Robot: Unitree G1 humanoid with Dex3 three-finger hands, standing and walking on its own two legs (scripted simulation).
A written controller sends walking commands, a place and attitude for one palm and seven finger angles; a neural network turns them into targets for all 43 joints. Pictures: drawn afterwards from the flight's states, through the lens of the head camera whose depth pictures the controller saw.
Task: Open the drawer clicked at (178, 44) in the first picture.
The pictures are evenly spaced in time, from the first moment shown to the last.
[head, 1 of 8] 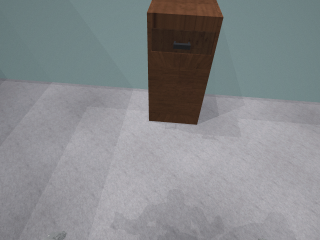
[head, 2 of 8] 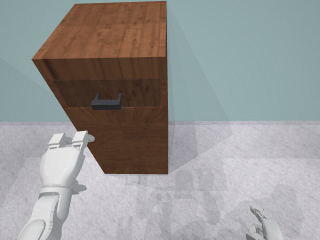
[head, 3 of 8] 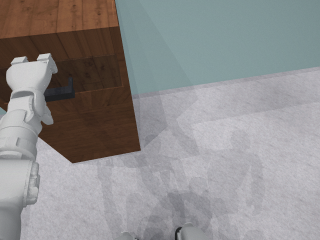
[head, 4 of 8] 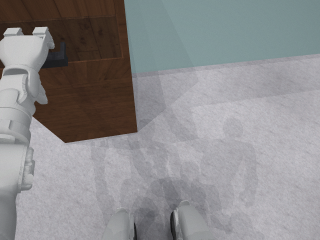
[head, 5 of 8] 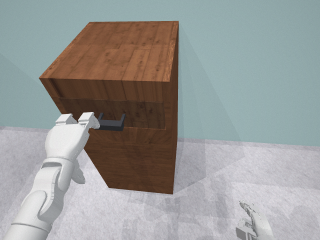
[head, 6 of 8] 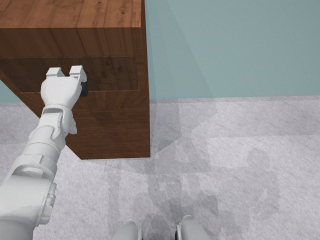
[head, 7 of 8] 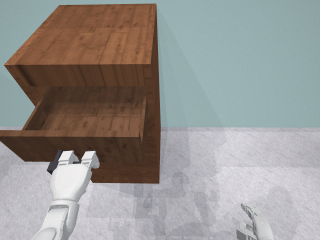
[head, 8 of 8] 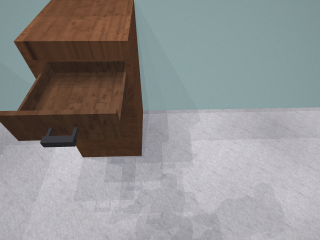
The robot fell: no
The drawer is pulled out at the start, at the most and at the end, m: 0.00 0.30 0.30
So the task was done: yes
